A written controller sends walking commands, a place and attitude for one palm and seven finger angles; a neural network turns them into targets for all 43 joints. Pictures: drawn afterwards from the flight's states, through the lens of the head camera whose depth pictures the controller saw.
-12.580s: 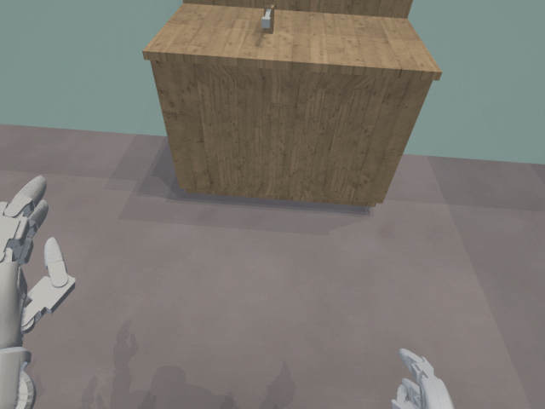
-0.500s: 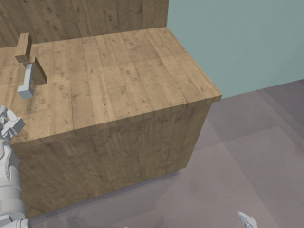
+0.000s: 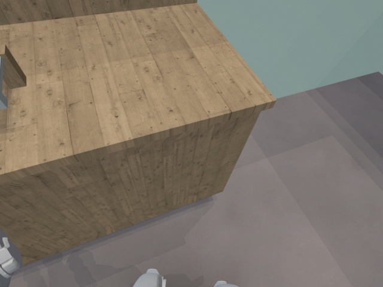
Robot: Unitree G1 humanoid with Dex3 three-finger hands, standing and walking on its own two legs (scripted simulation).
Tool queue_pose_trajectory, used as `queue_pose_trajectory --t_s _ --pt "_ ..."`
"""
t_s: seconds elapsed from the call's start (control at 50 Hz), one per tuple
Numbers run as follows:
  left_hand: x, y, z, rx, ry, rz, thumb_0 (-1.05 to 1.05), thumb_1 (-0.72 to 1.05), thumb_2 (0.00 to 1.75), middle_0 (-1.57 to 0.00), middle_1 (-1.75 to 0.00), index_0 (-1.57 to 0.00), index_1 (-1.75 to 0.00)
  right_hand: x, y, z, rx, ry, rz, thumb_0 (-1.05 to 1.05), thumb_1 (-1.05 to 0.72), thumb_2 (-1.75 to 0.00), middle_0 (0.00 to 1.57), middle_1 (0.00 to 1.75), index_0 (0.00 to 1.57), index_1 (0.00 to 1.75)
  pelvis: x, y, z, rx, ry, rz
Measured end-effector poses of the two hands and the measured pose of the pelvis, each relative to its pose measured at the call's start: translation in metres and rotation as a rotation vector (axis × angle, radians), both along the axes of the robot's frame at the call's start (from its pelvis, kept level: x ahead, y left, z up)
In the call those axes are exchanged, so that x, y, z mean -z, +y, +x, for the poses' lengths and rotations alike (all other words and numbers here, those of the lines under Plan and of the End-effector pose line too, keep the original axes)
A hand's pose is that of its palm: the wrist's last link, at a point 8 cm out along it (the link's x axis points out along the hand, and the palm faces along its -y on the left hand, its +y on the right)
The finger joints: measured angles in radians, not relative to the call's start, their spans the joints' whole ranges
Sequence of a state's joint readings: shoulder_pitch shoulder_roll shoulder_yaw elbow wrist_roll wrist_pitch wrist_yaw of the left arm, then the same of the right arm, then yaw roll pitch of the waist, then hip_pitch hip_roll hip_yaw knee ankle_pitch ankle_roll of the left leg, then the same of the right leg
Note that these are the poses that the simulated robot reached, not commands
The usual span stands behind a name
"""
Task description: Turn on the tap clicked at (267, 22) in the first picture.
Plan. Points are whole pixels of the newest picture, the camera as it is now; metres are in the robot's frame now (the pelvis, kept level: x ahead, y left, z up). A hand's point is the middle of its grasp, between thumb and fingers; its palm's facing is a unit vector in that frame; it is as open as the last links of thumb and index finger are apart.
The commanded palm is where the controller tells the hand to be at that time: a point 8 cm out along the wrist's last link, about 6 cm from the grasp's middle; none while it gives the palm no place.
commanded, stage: reach beside the lever's end, fingers flat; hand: left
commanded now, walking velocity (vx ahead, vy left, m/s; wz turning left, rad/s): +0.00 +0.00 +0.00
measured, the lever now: out of the picture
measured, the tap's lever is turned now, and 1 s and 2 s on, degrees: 0 0 12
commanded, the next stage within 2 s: push the lever round in 0.32 s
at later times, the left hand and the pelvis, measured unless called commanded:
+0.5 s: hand out of the picture +0.38 +0.39 +0.10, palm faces +0.60 -0.80 -0.06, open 7.8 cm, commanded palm +0.33 +0.41 +0.11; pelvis +0.01 +0.01 +0.00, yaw +0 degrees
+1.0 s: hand (2, 126) +0.38 +0.36 +0.11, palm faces +0.60 -0.80 -0.07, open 7.8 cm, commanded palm +0.34 +0.39 +0.11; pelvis +0.00 -0.01 +0.00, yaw +0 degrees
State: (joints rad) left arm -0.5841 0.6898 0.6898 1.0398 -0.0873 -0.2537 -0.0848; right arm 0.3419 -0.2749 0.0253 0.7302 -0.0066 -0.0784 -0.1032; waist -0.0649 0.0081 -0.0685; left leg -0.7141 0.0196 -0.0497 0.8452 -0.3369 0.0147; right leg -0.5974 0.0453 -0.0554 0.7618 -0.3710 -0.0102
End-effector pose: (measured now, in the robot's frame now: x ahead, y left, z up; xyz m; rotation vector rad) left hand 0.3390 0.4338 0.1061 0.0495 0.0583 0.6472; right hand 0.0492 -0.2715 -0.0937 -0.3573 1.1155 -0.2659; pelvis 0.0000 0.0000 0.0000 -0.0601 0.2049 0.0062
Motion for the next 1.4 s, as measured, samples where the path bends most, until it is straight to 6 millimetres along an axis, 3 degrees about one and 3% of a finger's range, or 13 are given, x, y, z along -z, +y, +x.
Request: queue_pose_trajectory --t_s 0.22,0.52,0.66,0.8,1.14,1.4 --pt "0.01 -0.003 0.005 0.013 -0.003 0.001 0.02 0.9 0.9 -0.15 -0.15 -0.15 -0.15 0.0 0.011 -0.003 0.03 0.02 0.016 0.01 -0.9 -0.9 0.2 0.3 0.21 0.3 0.0 0.009 0.007 0.013 0.008 -0.004" --pt "-0.003 -0.011 -0.012 0.004 -0.009 0.01 0.02 0.9 0.9 -0.15 -0.15 -0.15 -0.15 -0.004 0.02 0.047 -0.036 -0.114 0.049 0.01 -0.9 -0.9 0.2 0.3 0.21 0.3 -0.005 0.006 0.012 -0.002 -0.023 0.0" --pt "-0.003 -0.023 -0.015 0.011 -0.016 0.005 0.01 0.9 0.9 -0.15 -0.15 -0.15 -0.15 -0.005 0.015 0.058 -0.066 -0.141 0.047 0.01 -0.9 -0.9 0.2 0.3 0.21 0.3 -0.005 0.0 0.008 -0.013 -0.032 0.005" --pt "-0.004 -0.035 -0.011 0.013 -0.02 0.016 0.02 0.9 0.9 -0.15 -0.15 -0.15 -0.15 -0.005 0.006 0.052 -0.056 -0.136 0.042 0.01 -0.9 -0.9 0.2 0.3 0.21 0.3 -0.005 -0.006 0.006 -0.01 -0.035 0.008" --pt "-0.005 -0.047 -0.001 0.017 -0.022 0.01 0.01 0.9 0.9 -0.15 -0.15 -0.15 -0.15 0.003 -0.007 0.01 0.018 -0.048 0.042 0.01 -0.9 -0.9 0.2 0.3 0.2 0.3 -0.004 -0.012 0.003 0.004 -0.033 0.014" --pt "0.0 -0.068 0.008 -0.016 -0.033 0.006 0.02 0.91 0.91 -0.15 -0.15 -0.15 -0.15 0.002 0.004 0.02 0.001 -0.068 0.053 0.01 -0.9 -0.9 0.2 0.3 0.2 0.3 -0.005 -0.006 0.004 0.0 -0.036 0.012"
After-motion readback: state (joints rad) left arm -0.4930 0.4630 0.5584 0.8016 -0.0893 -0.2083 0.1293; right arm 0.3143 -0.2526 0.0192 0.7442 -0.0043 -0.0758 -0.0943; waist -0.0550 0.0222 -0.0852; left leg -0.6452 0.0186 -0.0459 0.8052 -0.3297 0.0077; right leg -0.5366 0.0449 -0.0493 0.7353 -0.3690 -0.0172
